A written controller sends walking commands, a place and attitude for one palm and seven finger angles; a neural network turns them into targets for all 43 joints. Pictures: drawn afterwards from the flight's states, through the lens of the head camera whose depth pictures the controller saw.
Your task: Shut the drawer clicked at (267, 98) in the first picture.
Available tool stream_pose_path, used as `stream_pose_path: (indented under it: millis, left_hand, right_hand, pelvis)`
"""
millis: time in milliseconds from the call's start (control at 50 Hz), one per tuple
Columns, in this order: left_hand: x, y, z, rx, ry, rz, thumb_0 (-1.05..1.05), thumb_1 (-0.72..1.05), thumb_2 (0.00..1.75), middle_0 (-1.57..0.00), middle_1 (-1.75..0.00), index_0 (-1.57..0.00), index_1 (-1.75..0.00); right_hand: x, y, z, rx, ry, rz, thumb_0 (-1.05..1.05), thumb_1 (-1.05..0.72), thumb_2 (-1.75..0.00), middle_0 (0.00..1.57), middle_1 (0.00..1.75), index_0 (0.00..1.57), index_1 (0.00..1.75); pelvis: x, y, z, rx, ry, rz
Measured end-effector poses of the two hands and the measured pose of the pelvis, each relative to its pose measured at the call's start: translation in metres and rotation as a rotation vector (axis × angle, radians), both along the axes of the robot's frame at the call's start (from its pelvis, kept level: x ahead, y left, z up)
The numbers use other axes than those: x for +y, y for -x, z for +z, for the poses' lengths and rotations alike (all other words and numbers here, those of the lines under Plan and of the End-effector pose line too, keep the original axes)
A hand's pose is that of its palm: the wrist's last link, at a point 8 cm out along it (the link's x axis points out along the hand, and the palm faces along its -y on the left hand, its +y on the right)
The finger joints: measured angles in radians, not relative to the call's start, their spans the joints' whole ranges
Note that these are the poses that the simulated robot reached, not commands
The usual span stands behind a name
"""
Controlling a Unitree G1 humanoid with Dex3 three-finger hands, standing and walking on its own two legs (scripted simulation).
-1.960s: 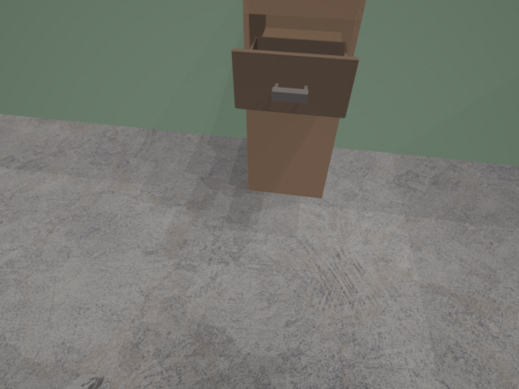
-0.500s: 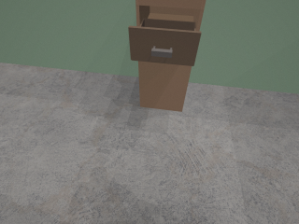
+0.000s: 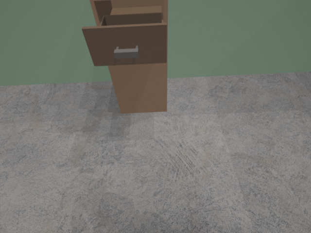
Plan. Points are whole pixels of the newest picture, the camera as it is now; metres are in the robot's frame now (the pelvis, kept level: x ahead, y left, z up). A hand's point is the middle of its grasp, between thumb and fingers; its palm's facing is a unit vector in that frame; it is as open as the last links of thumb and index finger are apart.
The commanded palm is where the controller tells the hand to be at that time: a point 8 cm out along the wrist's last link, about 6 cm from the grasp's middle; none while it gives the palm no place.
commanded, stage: walk to a spot facing it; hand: left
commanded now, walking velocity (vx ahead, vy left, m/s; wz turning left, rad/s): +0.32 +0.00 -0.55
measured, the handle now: (127, 50) +0.80 +0.19 +0.04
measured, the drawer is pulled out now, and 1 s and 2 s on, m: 0.30 0.30 0.30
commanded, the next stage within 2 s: turn to face it in 0.32 s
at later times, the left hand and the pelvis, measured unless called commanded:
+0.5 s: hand (92, 226) +0.16 +0.22 -0.16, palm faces -0.06 -0.98 -0.19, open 7.4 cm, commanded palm none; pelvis +0.18 +0.03 +0.01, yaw -11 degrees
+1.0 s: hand (96, 162) +0.36 +0.26 -0.15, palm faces -0.08 -0.98 -0.18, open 7.4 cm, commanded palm none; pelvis +0.25 +0.09 +0.02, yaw -5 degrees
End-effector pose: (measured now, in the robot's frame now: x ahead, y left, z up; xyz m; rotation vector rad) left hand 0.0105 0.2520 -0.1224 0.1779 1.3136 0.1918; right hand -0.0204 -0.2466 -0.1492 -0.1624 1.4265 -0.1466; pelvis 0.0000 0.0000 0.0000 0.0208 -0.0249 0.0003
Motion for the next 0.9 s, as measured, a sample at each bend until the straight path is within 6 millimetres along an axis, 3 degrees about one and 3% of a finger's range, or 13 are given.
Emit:
stream_pose_path:
  millis: [40,80,260,400,520,580,660,740,820,900]
  left_hand:
    - [-0.008,-0.014,-0.002,-0.036,-0.008,0.01,0.0,0.9,0.9,-0.2,-0.3,-0.21,-0.3]
    - [-0.016,-0.023,0.001,-0.039,-0.006,0.016,0.0,0.9,0.9,-0.2,-0.3,-0.21,-0.3]
    - [-0.035,-0.056,0.016,0.069,0.04,-0.067,0.0,0.9,0.9,-0.2,-0.3,-0.21,-0.3]
    - [-0.017,-0.105,0.012,0.077,0.042,-0.071,0.0,0.9,0.9,-0.2,-0.3,-0.21,-0.3]
    - [0.02,-0.16,-0.013,0.118,0.045,-0.087,0.0,0.9,0.9,-0.2,-0.3,-0.21,-0.3]
    - [0.038,-0.197,-0.026,0.122,0.04,-0.122,0.0,0.9,0.9,-0.2,-0.3,-0.21,-0.3]
    - [0.048,-0.255,-0.02,0.05,0.044,-0.161,0.0,0.91,0.9,-0.2,-0.3,-0.2,-0.29]
    - [0.05,-0.303,-0.008,-0.042,0.066,-0.174,0.0,0.91,0.9,-0.2,-0.3,-0.2,-0.29]
    - [0.05,-0.333,-0.003,-0.099,0.075,-0.169,0.0,0.91,0.9,-0.2,-0.3,-0.2,-0.29]
    - [0.052,-0.346,0.0,-0.119,0.076,-0.161,0.0,0.91,0.9,-0.2,-0.3,-0.2,-0.29]
  right_hand:
    - [-0.007,-0.004,-0.002,0.038,-0.001,-0.009,0.01,-0.91,-0.9,0.2,0.3,0.21,0.3]
    - [-0.013,-0.021,0.004,0.025,0.004,-0.019,0.01,-0.91,-0.9,0.2,0.3,0.21,0.3]
    - [-0.016,-0.154,0.042,-0.284,0.019,-0.076,0.01,-0.91,-0.9,0.2,0.3,0.2,0.3]
    - [0.009,-0.244,0.052,-0.382,0.012,-0.063,0.01,-0.91,-0.9,0.2,0.3,0.2,0.3]
    - [0.041,-0.313,0.049,-0.449,0.044,-0.06,0.01,-0.91,-0.9,0.2,0.3,0.2,0.3]
    - [0.056,-0.315,0.047,-0.428,0.065,-0.088,0.01,-0.91,-0.9,0.2,0.3,0.2,0.3]
    - [0.076,-0.285,0.049,-0.303,0.075,-0.137,0.01,-0.91,-0.9,0.2,0.3,0.2,0.3]
    - [0.082,-0.254,0.051,-0.182,0.103,-0.18,-0.01,-0.95,-0.9,0.2,0.3,0.21,0.3]
    - [0.092,-0.227,0.049,-0.076,0.094,-0.194,0.0,-0.94,-0.9,0.2,0.3,0.21,0.3]
    - [0.104,-0.21,0.046,-0.017,0.074,-0.209,0.0,-0.93,-0.9,0.2,0.3,0.2,0.3]
  pelvis:
    - [-0.007,-0.01,-0.002,-0.004,0.009,-0.004]
    - [-0.011,-0.02,0.003,-0.006,0.013,-0.018]
    - [-0.01,-0.074,0.027,0.025,0.011,-0.118]
    - [0.009,-0.129,0.025,0.033,0.029,-0.163]
    - [0.038,-0.189,0.007,0.029,0.055,-0.207]
    - [0.049,-0.208,0.002,0.01,0.045,-0.226]
    - [0.062,-0.226,0.014,0.001,0.049,-0.215]
    - [0.076,-0.237,0.022,0.014,0.053,-0.185]
    - [0.085,-0.244,0.024,0.021,0.05,-0.149]
    - [0.089,-0.247,0.024,0.023,0.046,-0.119]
